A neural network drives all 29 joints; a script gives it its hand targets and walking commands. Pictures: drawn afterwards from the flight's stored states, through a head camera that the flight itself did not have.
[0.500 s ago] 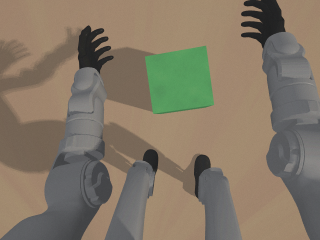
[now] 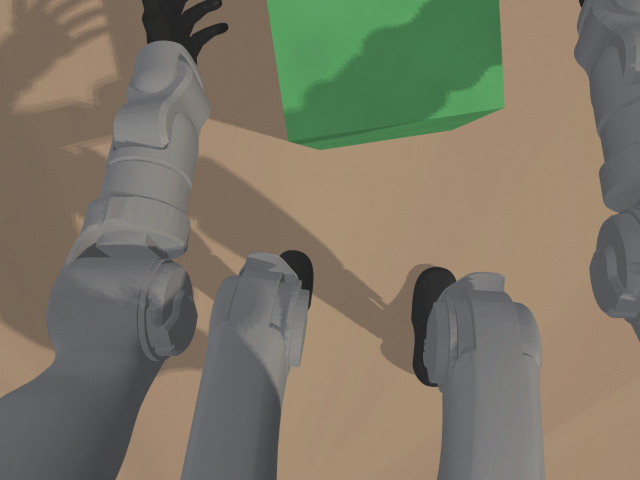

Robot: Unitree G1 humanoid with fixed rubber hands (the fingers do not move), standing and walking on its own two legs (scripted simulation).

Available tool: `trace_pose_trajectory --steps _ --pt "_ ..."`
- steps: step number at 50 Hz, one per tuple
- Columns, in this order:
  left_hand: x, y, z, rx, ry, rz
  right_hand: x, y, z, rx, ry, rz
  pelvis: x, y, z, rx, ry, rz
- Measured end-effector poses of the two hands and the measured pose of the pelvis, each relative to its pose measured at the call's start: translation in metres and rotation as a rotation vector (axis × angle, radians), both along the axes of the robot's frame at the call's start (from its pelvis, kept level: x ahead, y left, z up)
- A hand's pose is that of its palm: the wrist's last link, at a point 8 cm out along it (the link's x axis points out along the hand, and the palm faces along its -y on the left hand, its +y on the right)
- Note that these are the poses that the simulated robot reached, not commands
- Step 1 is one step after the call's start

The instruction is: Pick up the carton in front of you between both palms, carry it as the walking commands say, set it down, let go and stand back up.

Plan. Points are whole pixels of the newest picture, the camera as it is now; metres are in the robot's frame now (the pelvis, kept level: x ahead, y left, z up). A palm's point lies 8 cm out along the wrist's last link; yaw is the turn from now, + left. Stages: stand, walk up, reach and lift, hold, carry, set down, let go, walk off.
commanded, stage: reach and lift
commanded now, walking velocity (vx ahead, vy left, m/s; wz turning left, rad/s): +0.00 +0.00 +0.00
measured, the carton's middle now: (378, 52) +0.55 -0.01 -0.30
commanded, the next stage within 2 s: none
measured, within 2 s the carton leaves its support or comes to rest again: leaves its support in 1.10 s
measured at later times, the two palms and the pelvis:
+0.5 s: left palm (213, 57) +0.53 +0.18 -0.23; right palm (543, 7) +0.57 -0.17 -0.23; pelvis +0.01 +0.00 -0.06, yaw +0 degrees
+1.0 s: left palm (233, 46) +0.54 +0.15 -0.22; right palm (527, 9) +0.57 -0.16 -0.22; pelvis +0.00 +0.00 -0.05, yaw +0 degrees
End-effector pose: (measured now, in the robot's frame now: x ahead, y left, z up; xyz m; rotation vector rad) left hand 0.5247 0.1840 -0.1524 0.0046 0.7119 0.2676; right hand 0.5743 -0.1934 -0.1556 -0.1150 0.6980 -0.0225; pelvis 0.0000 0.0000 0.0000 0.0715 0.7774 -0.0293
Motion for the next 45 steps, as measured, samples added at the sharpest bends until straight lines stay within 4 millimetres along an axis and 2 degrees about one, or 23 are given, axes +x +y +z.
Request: trace_pose_trajectory --steps 9,15,23,31,34,38,45 --pt "0.001 -0.008 -0.061 -0.01 0.051 -0.028 -0.001 0.007 -0.058 0.008 0.043 -0.002 -0.005 0.0 -0.034 -0.007 -0.081 0.004" --pt "0.005 -0.008 -0.079 -0.001 0.05 -0.032 -0.001 0.007 -0.081 0.003 0.035 -0.002 0.002 0.0 -0.046 -0.009 -0.121 0.005" --pt "0.008 -0.008 -0.075 -0.008 0.022 -0.031 0.001 0.017 -0.077 0.012 0.004 0.009 0.007 0.0 -0.056 -0.01 -0.118 0.009" --pt "0.003 -0.012 -0.071 -0.015 0.028 -0.037 -0.006 0.021 -0.072 0.015 0.017 0.007 0.001 0.001 -0.053 -0.011 -0.119 0.009" --pt "0.003 -0.019 -0.07 -0.023 0.027 -0.05 -0.007 0.026 -0.071 0.021 0.021 0.018 -0.002 0.001 -0.051 -0.012 -0.123 0.009" --pt "0.009 -0.037 -0.068 -0.049 0.021 -0.081 -0.005 0.036 -0.068 0.029 0.024 0.034 -0.005 0.001 -0.049 -0.013 -0.129 0.007" --pt "0.013 -0.039 -0.067 -0.041 0.043 -0.061 -0.003 0.036 -0.066 0.002 0.065 0.039 -0.003 -0.002 -0.05 -0.011 -0.135 0.002"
